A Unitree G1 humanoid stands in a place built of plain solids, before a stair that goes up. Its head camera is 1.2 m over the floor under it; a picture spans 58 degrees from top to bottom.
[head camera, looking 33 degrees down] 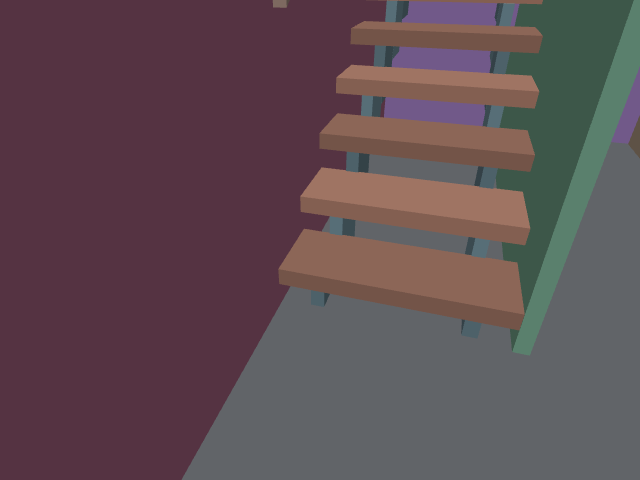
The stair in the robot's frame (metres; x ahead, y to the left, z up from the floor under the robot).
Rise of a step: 0.18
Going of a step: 0.28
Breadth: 0.90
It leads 17 degrees to the right of straight ahead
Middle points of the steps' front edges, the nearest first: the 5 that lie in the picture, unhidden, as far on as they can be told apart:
1.23 -0.27 0.18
1.50 -0.35 0.36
1.76 -0.43 0.54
2.03 -0.51 0.72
2.30 -0.59 0.91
